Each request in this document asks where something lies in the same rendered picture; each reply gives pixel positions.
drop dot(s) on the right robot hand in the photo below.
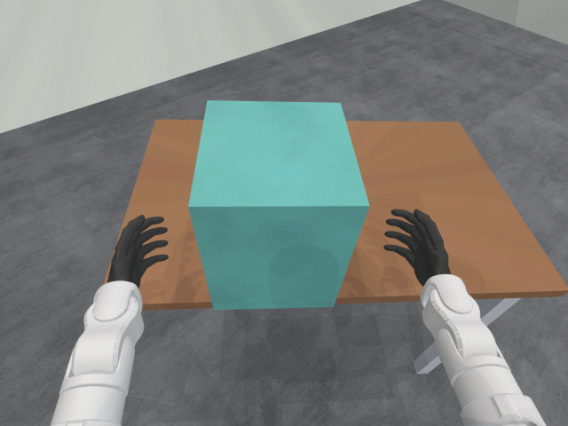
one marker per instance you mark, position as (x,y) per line
(428,256)

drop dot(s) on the left robot hand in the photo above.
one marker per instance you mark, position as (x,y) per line
(128,263)

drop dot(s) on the carton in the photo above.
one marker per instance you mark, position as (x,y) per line
(277,203)

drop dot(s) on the left robot forearm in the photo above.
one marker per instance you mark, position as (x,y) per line
(98,374)

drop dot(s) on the right robot forearm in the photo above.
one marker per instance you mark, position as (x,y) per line
(487,391)

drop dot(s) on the table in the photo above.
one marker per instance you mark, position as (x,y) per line
(430,166)

